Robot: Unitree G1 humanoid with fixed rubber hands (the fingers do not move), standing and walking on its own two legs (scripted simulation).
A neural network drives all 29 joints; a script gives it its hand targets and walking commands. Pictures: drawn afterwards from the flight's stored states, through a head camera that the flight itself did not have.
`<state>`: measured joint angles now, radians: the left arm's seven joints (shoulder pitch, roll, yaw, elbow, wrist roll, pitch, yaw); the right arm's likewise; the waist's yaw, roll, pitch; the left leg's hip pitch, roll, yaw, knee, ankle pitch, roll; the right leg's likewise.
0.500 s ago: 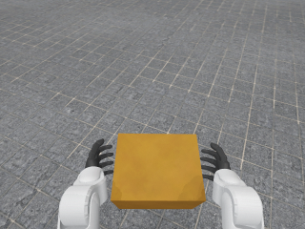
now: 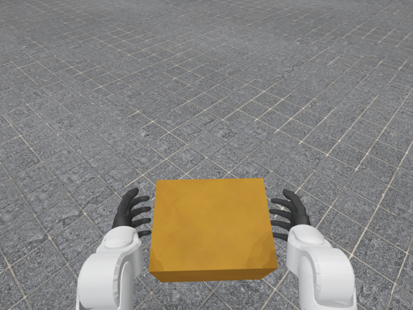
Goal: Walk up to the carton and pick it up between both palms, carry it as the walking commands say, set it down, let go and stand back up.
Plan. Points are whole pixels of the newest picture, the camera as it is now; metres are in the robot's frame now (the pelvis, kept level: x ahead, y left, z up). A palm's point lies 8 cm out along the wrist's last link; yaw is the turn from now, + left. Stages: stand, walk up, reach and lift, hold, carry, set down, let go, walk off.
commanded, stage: carry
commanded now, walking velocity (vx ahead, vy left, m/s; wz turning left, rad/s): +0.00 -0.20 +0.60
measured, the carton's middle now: (210, 231) +0.30 +0.00 +0.00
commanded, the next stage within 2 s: none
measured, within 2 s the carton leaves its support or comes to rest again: neither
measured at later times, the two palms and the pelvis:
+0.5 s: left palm (199, 287) +0.15 +0.02 +0.13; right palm (369, 233) +0.24 -0.26 +0.10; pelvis -0.04 -0.18 +0.01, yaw +19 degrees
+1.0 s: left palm out of the picture +0.11 -0.08 +0.13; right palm out of the picture +0.23 -0.34 +0.10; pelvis -0.05 -0.31 +0.01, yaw +27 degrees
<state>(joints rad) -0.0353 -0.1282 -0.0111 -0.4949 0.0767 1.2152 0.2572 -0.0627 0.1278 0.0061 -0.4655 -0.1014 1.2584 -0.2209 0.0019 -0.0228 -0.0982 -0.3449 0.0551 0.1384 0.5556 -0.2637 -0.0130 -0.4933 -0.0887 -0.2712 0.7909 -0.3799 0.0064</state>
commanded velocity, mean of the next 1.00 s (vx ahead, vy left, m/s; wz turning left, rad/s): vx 0.00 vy -0.10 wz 0.31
